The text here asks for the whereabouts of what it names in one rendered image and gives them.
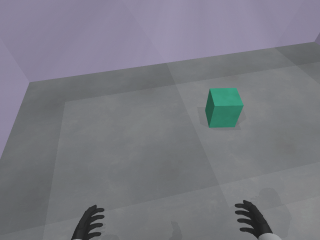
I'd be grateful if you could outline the carton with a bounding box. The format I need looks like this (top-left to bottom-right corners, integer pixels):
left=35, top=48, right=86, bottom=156
left=205, top=88, right=244, bottom=128

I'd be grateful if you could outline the robot right hand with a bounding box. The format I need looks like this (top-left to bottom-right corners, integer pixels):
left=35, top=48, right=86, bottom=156
left=235, top=200, right=273, bottom=239

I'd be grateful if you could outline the robot left hand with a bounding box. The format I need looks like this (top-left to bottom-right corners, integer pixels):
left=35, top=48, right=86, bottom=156
left=71, top=205, right=105, bottom=240

